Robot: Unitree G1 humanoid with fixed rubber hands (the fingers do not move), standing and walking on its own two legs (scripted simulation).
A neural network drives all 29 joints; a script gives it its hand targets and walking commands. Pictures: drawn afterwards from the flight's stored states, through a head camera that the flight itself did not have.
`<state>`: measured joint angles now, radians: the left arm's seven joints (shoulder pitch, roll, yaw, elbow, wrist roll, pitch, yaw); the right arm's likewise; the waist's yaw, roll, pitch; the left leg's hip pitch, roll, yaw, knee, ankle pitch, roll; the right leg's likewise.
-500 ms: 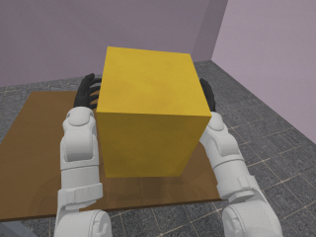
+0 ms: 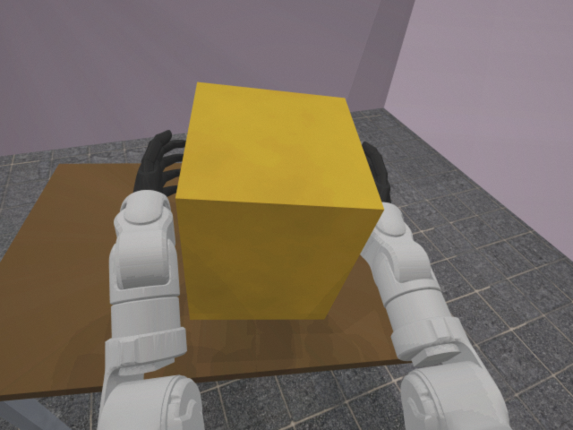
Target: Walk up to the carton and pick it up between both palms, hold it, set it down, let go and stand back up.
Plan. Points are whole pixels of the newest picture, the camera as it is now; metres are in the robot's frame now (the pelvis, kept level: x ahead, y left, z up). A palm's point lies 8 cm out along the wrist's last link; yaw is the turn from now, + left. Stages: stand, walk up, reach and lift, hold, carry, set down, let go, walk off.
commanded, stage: hold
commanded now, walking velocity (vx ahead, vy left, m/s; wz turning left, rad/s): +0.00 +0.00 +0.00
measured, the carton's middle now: (266, 210) +0.37 +0.01 +0.15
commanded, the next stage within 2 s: none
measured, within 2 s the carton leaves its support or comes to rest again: neither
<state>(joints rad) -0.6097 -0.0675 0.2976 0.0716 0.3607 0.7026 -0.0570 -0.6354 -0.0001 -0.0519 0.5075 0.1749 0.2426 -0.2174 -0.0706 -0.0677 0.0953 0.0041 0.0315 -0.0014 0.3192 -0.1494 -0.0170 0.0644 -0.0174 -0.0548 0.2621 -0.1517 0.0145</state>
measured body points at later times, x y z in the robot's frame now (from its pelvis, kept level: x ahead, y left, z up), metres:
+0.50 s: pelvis +0.00 +0.00 +0.00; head -0.03 +0.03 +0.45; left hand +0.37 +0.16 +0.19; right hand +0.37 -0.14 +0.17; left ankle +0.03 +0.13 -0.75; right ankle +0.01 -0.13 -0.75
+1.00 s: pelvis +0.00 +0.00 +0.00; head -0.03 +0.03 +0.45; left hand +0.37 +0.15 +0.19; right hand +0.38 -0.14 +0.17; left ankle +0.03 +0.13 -0.75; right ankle +0.01 -0.13 -0.75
